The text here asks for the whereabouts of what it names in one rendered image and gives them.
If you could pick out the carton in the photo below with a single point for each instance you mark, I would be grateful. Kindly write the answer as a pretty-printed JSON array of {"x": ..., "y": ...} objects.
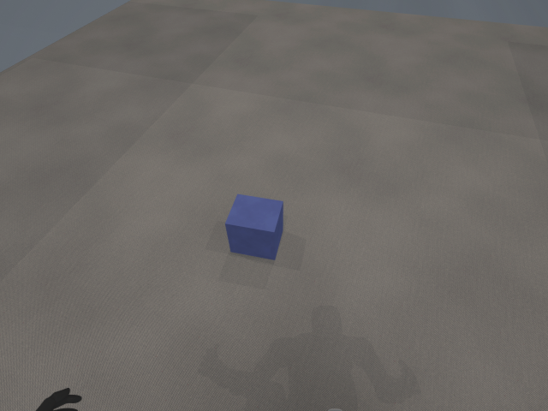
[{"x": 254, "y": 226}]

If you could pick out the left robot hand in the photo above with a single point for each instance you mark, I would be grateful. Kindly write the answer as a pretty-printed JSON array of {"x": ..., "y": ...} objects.
[{"x": 57, "y": 399}]

